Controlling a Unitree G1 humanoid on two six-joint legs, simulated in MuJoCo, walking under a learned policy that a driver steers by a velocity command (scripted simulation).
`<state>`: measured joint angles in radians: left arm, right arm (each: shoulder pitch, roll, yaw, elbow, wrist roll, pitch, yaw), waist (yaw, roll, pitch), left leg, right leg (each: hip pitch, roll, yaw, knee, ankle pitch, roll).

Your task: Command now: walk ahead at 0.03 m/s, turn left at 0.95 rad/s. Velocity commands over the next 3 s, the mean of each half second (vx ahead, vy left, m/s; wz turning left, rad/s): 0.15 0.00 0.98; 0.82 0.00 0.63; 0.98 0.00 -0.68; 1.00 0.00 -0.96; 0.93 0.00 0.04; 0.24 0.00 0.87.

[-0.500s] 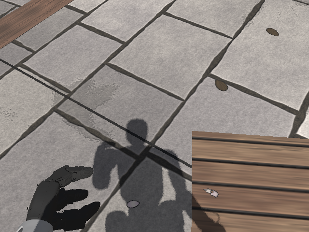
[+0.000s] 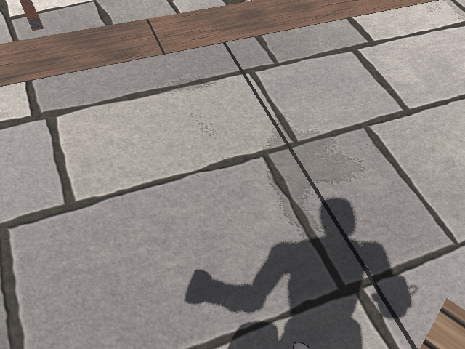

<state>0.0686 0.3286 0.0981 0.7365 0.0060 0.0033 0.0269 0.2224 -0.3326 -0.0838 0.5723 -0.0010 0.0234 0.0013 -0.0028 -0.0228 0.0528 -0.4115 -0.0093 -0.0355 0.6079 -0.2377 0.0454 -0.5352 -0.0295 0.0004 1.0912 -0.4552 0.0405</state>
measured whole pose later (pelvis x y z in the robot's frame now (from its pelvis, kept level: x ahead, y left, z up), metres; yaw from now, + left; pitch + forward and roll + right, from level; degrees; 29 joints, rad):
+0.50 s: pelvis +0.05 -0.02 +0.01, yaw +28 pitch +2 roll +0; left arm 0.24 0.31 0.08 0.73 0.00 -0.05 0.03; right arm 0.25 -0.37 -0.09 0.54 0.02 0.03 0.00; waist 0.03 0.03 -0.04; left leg -0.67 0.01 -0.04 1.27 -0.28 -0.03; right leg -0.21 -0.01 -0.03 0.39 -0.23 -0.01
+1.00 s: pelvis +0.18 +0.25 +0.00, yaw +46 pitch +1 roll +0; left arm 0.32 0.29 0.04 0.79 0.01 -0.03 -0.05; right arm 0.33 -0.28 -0.02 0.71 -0.04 -0.05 0.02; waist 0.01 -0.04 0.00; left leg -0.19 -0.03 0.12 0.53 -0.37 0.07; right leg -0.54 -0.09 0.05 1.28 -0.24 -0.04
